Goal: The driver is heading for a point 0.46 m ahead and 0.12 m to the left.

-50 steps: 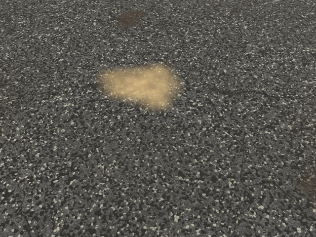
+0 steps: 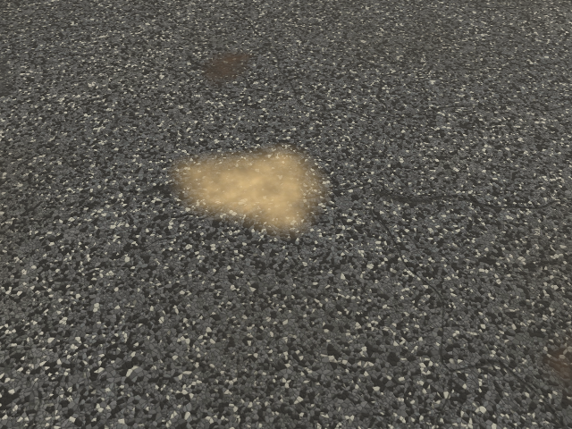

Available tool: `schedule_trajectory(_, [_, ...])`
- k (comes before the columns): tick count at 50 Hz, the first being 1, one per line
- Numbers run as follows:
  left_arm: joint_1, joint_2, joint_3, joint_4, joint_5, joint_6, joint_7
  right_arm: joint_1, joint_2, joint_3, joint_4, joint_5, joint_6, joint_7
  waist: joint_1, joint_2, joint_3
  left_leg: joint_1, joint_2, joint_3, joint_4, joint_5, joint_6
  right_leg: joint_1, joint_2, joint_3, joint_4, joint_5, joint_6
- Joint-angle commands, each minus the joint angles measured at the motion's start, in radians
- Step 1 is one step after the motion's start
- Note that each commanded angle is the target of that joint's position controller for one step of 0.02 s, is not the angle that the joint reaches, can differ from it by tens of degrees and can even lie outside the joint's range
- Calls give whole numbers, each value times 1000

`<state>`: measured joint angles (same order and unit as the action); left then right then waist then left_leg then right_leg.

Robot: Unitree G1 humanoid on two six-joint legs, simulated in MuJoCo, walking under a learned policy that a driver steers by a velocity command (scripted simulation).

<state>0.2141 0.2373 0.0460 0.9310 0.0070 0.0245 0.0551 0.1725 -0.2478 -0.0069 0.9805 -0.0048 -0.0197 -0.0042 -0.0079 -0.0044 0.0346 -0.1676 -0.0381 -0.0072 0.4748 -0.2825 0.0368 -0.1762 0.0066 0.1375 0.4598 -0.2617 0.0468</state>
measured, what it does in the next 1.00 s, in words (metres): walks ahead, turning left: right foot, then left foot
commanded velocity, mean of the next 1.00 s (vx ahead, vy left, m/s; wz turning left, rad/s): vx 0.62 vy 0.00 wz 0.33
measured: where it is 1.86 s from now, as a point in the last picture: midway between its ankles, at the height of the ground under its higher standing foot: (282, 377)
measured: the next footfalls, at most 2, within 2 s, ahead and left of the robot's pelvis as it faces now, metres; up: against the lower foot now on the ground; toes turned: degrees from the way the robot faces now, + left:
right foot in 0.44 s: +0.13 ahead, -0.19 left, +0.00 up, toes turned -3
left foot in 0.92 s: +0.53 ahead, +0.07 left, +0.00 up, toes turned +24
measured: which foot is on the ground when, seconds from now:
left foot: down 0.00-0.44, up 0.46-0.90, down 0.92-1.00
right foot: down 0.00-0.12, up 0.14-0.42, down 0.44-0.92, up 0.94-1.00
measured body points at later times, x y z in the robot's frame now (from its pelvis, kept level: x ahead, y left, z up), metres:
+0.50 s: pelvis +0.09 -0.07 -0.01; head +0.11 -0.10 +0.44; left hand +0.19 +0.20 -0.12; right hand +0.14 -0.34 -0.16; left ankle -0.01 +0.08 -0.69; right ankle +0.09 -0.18 -0.74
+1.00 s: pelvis +0.41 -0.02 -0.03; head +0.44 -0.02 +0.41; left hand +0.35 +0.25 -0.16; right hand +0.64 -0.21 -0.14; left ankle +0.49 +0.05 -0.74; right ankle +0.24 -0.22 -0.59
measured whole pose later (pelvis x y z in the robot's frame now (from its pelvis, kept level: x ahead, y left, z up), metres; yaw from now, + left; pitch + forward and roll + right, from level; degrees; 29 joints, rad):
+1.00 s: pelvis +0.41 -0.02 -0.03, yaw +22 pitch -1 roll +0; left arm 0.33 0.26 0.02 0.87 -0.03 -0.11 0.02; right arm 0.18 -0.29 -0.08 0.72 0.00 -0.05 0.05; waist 0.00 0.03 0.07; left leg -0.48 -0.10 0.10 0.67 -0.16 0.16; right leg -0.17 -0.02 -0.01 1.36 -0.47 0.00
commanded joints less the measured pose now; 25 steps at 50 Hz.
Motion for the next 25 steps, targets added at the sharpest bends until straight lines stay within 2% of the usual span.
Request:
schedule_trajectory(1, [9,106,20,-10,-1,-12,4,-3,-118,-22,-25,1,-9,-6,0,10,-24,-25,79,-80,-111,153,18,18,-19,-1,-43,210,-17])
schedule_trajectory(5, [13,104,16,27,-2,-14,5,11,-117,-20,-7,2,-6,-9,-2,10,-20,-20,77,-80,-116,156,19,11,-18,-7,-50,204,-16])
schedule_trajectory(6, [38,88,13,47,-6,-13,6,45,-123,-23,10,5,-3,-13,-7,34,-61,4,69,-85,-144,-81,34,10,19,-53,-17,28,-20])
schedule_trajectory(7, [24,93,16,43,-16,-16,4,79,-177,-42,17,20,2,-18,-28,96,-35,15,109,-167,-197,-389,78,-86,65,-113,87,-189,-27])
schedule_trajectory(8, [-38,105,17,11,-24,-30,-3,137,-224,-58,26,29,1,-21,-58,172,19,32,238,-355,-305,-636,148,-243,60,-141,216,-256,-34])
schedule_trajectory(9, [-131,106,12,-39,-36,-52,-12,149,-260,-72,23,28,-11,-26,-80,219,111,-8,386,-552,-408,-693,225,-366,-15,-116,359,-223,-46])
schedule_trajectory(10, [-170,116,16,-59,-43,-74,-22,130,-237,-69,7,14,-31,-28,-73,175,157,4,433,-613,-433,-594,255,-471,-67,-70,478,-216,-56])
schedule_trajectory(11, [-139,111,18,-49,-39,-93,-32,103,-197,-61,-8,12,-50,-25,-44,125,141,61,421,-574,-412,-486,239,-537,-101,-56,532,-172,-67])
schedule_trajectory(12, [-103,99,18,-37,-36,-111,-41,87,-173,-57,-24,19,-62,-22,-26,101,97,103,395,-509,-389,-405,211,-552,-124,-57,523,-130,-75])
schedule_trajectory(14, [-104,95,21,-30,-34,-134,-51,88,-171,-59,-42,34,-65,-18,-27,96,39,100,315,-345,-380,-268,158,-452,-121,-107,362,-70,-66])
schedule_trajectory(16, [-106,62,11,-26,-32,-140,-57,83,-200,-67,-55,39,-59,-16,-15,130,17,-9,246,-221,-370,-197,143,-260,-77,-170,203,-24,-45])
schedule_trajectory(18, [-80,62,9,-16,-38,-137,-62,90,-224,-74,-64,48,-55,-10,4,136,27,-100,243,-188,-340,-217,157,-130,-45,-223,113,27,-31])
schedule_trajectory(20, [12,77,15,15,-43,-133,-60,80,-202,-69,-79,53,-53,-4,56,99,24,-211,238,-168,-261,-245,147,29,-20,-257,74,59,-41])
schedule_trajectory(21, [107,103,29,38,-51,-134,-53,72,-160,-54,-91,45,-55,0,110,67,10,-301,213,-162,-162,-181,130,170,-18,-235,44,42,-58])
schedule_trajectory(22, [282,177,57,73,-51,-140,-44,27,-79,-29,-120,25,-62,10,202,-70,-51,-447,121,-82,173,-74,76,375,-137,-54,-37,-68,-101])
schedule_trajectory(23, [381,286,72,68,-24,-144,-47,21,21,-2,-189,13,-87,14,192,-314,-139,-661,24,-28,572,-209,38,512,-371,344,-141,-335,-184])
schedule_trajectory(24, [336,236,57,54,5,-164,-61,13,-29,-12,-216,70,-100,13,167,-241,-136,-805,31,-145,781,-175,60,449,-468,623,-264,-636,-264])
schedule_trajectory(25, [238,181,38,27,-6,-176,-65,-24,-88,-23,-236,86,-103,14,134,-159,-29,-915,87,-177,858,-82,83,392,-456,524,-267,-599,-233])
